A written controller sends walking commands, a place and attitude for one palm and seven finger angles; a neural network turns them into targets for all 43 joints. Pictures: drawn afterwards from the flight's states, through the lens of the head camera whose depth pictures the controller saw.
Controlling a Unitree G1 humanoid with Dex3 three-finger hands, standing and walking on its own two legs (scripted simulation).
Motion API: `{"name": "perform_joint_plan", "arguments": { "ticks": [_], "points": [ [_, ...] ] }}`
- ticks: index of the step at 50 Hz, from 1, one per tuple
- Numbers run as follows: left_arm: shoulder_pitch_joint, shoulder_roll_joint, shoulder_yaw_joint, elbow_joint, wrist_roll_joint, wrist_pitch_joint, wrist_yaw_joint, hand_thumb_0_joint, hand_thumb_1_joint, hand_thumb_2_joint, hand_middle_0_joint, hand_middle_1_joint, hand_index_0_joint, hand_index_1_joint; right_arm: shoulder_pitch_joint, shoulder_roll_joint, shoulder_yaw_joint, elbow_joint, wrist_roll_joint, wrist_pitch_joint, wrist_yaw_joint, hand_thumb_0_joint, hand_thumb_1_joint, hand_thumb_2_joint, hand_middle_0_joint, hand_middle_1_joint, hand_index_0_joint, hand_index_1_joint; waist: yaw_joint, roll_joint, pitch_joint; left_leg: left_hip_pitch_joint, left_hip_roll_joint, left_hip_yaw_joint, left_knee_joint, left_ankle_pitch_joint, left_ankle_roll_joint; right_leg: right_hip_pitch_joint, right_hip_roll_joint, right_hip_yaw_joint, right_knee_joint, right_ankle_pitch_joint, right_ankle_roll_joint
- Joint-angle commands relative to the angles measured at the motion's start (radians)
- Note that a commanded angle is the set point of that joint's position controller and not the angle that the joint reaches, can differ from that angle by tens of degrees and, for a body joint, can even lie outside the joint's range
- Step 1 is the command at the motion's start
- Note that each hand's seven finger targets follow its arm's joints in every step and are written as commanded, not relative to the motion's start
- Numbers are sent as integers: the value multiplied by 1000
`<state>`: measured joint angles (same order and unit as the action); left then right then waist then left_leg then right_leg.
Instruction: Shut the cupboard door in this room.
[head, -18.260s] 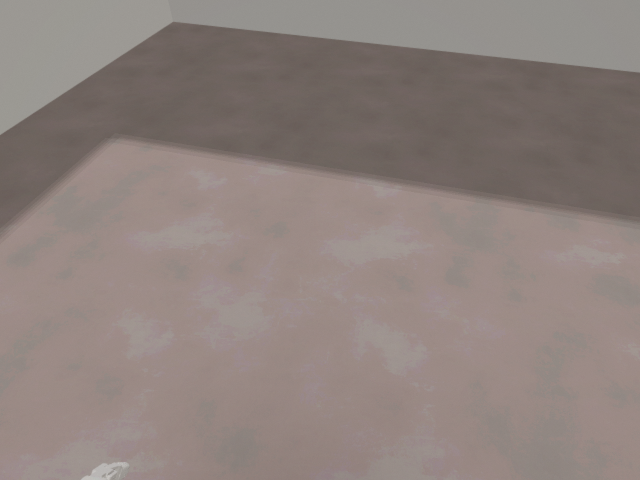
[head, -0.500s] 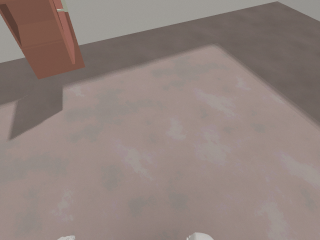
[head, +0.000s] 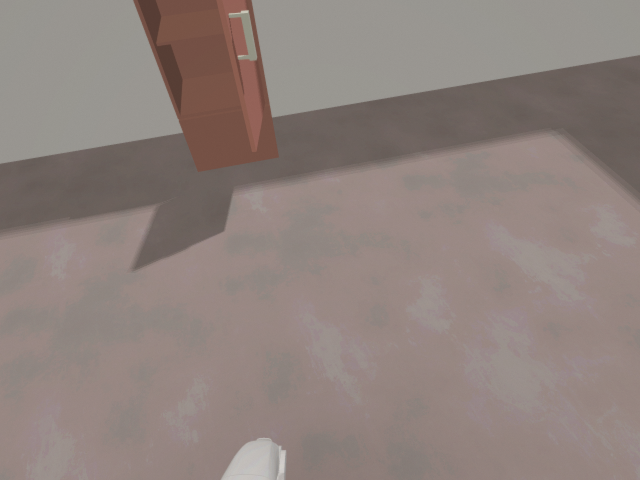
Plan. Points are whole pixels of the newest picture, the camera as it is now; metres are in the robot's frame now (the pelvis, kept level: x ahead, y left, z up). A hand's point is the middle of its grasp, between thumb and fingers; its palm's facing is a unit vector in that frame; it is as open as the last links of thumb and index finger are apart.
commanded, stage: turn or walk to find it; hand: left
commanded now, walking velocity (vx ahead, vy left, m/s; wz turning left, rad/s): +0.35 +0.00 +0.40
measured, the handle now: (242, 36) +1.40 +0.35 -0.01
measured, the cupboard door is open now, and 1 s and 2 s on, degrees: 78 78 78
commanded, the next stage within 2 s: stand and wait in 0.46 s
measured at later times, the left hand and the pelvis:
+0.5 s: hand (174, 424) +0.23 +0.27 -0.17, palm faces +0.22 -0.96 -0.18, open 7.4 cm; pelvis +0.20 +0.08 -0.01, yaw +9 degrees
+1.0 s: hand (207, 351) +0.36 +0.25 -0.18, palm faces +0.23 -0.95 -0.23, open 7.2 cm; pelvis +0.33 +0.05 -0.01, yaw +12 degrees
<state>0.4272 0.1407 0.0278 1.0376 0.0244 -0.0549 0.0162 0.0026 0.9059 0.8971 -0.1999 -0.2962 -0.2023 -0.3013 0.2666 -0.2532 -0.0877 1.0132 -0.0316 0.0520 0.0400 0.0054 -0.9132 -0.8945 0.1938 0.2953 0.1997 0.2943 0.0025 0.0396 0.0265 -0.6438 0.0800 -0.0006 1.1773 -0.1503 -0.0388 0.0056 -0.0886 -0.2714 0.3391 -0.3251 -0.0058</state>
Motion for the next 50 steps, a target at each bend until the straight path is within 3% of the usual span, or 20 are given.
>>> {"name": "perform_joint_plan", "arguments": {
  "ticks": [1, 6, 8, 10, 11, 12, 13, 17, 20, 24, 31, 34, 35, 36, 37, 38, 40, 42, 44, 50],
  "points": [
    [99, 135, 25, -11, 7, -36, 12, 0, 900, 900, -200, -300, -200, -300, -217, 17, 21, -127, 4, -40, 13, 0, -900, -900, 200, 300, 200, 300, 50, -180, 132, -178, 24, 52, -139, -19, 8, 64, -252, 101, -127, 414, -49],
    [159, 152, 19, 34, 8, -28, 13, 0, 900, 900, -200, -300, -200, -300, -313, 37, 47, -147, 8, -61, 18, 0, -900, -900, 200, 300, 200, 300, 72, -206, 151, -34, -8, 137, -423, -72, 59, 90, -263, 52, -80, 625, -64],
    [133, 183, 26, 37, 5, -28, 10, 0, 900, 900, -200, -300, -200, -300, -227, 24, 42, -123, 7, -72, 8, 0, -900, -900, 200, 300, 200, 300, 27, -204, 83, 121, -57, 183, -489, -131, 95, 106, -275, 15, 48, 854, -66],
    [76, 225, 26, 32, -7, -30, 5, 0, 900, 900, -200, -300, -200, -300, 10, -28, 24, -59, 0, -89, -9, 0, -900, -900, 200, 300, 200, 300, -96, -172, -90, 471, -129, 206, -617, -73, 133, 24, -238, -49, 389, 977, -25],
    [72, 204, 27, 12, -16, -33, -6, 0, 900, 900, -200, -300, -200, -300, 169, -118, 0, -22, -6, -95, -21, 0, -900, -900, 200, 300, 200, 300, -164, -68, -239, 792, -13, 62, -652, 36, 171, -187, -183, -41, 655, 685, 14],
    [77, 126, 12, -29, -26, -31, -20, 0, 900, 900, -200, -300, -200, -300, 255, -240, -29, 5, -2, -102, -33, 0, -900, -900, 200, 300, 200, 300, -164, 210, -309, 1049, 291, -402, -681, 262, 287, -573, -9, 21, 967, -188, 63],
    [-18, 136, 7, -63, -27, -22, -10, 0, 900, 900, -200, -300, -200, -300, 265, -266, -39, 19, 26, -94, -44, 0, -900, -900, 200, 300, 200, 300, -171, 96, -316, 1034, 361, -485, -777, 347, 343, -659, -10, 163, 1071, -254, 40],
    [-72, 93, 13, -19, -4, -3, -14, 0, 900, 900, -200, -300, -200, -300, 32, -78, 14, -16, 18, -129, -55, 0, -900, -900, 200, 300, 200, 300, -32, -45, 4, 527, 232, -175, -864, 312, 235, -585, -115, 247, 969, -63, 43],
    [-13, 54, 13, -6, 5, 31, -17, 0, 900, 900, -200, -300, -200, -300, 5, -29, 30, -10, 20, -141, -50, 0, -900, -900, 200, 300, 200, 300, 25, 73, 56, 366, 145, -70, -945, 237, 209, -503, -96, 218, 866, 28, 60],
    [-119, 76, 25, -59, 5, 47, -26, 0, 900, 900, -200, -300, -200, -300, 30, -26, 19, -10, 24, -144, -49, 0, -900, -900, 200, 300, 200, 300, 29, 78, 116, 365, 128, -65, -1016, 141, 225, -592, -104, 218, 744, 169, 85],
    [-297, 73, 11, -119, -8, 36, -17, 0, 900, 900, -200, -300, -200, -300, 129, -43, 21, 35, 11, -131, -69, 0, -900, -900, 200, 300, 200, 300, -23, 52, 74, 581, 141, -29, -840, 647, 191, -501, -19, 179, 361, 179, 46],
    [-198, 95, 12, -88, -6, 20, -13, 0, 900, 900, -200, -300, -200, -300, 140, -51, 21, 56, 11, -119, -75, 0, -900, -900, 200, 300, 200, 300, 24, 31, 21, 573, 127, -33, -689, 662, 151, -293, 26, 162, 222, 227, 25],
    [-113, 121, 17, -60, -4, 9, -11, 0, 900, 900, -200, -300, -200, -300, 138, -49, 24, 58, 16, -118, -73, 0, -900, -900, 200, 300, 200, 300, 64, -8, -28, 548, 96, -19, -585, 585, 120, -170, 18, 163, 139, 352, 25],
    [-32, 185, 31, -31, 2, -4, -3, 0, 900, 900, -200, -300, -200, -300, 165, -12, 27, 62, 22, -118, -68, 0, -900, -900, 200, 300, 200, 300, 82, -124, -111, 412, 28, 19, -398, 320, 81, 28, -107, 283, 166, 685, -11],
    [42, 253, 43, -7, 0, -15, 2, 0, 900, 900, -200, -300, -200, -300, 212, 25, 31, 52, 30, -112, -64, 0, -900, -900, 200, 300, 200, 300, 76, -301, -188, 245, -113, 57, -159, -334, 46, 169, -339, 543, 158, 1110, -132],
    [24, 253, 32, -10, -17, -10, 3, 0, 900, 900, -200, -300, -200, -300, 226, 8, 30, 56, 35, -95, -79, 0, -900, -900, 200, 300, 200, 300, 51, -211, -189, 285, -88, -29, -68, -481, 45, 68, -389, 522, 103, 1130, -207],
    [-139, 208, 29, -43, -17, -5, 8, 0, 900, 900, -200, -300, -200, -300, 181, 38, 39, 69, 31, -74, -71, 0, -900, -900, 200, 300, 200, 300, 24, -211, -102, 276, -36, -39, -26, -423, 31, -110, -333, 506, -2, 730, -209],
    [-248, 162, 21, -68, -14, 13, 17, 0, 900, 900, -200, -300, -200, -300, 173, 60, 41, 82, 24, -58, -65, 0, -900, -900, 200, 300, 200, 300, -18, -137, -40, 324, -5, -27, -103, -349, 27, -268, -268, 391, -59, 441, -168],
    [-268, 150, 17, -65, -9, 22, 14, 0, 900, 900, -200, -300, -200, -300, 186, 88, 48, 88, 20, -43, -59, 0, -900, -900, 200, 300, 200, 300, -33, -144, -43, 390, -15, 15, -215, -313, 22, -352, -211, 316, -94, 263, -131],
    [-234, 146, 28, -25, -12, 43, 14, 0, 900, 900, -200, -300, -200, -300, 187, 96, 54, 96, 15, -50, -59, 0, -900, -900, 200, 300, 200, 300, -22, -166, -38, 482, -29, 65, -597, -176, 11, -356, -140, 309, -90, -50, -103]
  ]
}}
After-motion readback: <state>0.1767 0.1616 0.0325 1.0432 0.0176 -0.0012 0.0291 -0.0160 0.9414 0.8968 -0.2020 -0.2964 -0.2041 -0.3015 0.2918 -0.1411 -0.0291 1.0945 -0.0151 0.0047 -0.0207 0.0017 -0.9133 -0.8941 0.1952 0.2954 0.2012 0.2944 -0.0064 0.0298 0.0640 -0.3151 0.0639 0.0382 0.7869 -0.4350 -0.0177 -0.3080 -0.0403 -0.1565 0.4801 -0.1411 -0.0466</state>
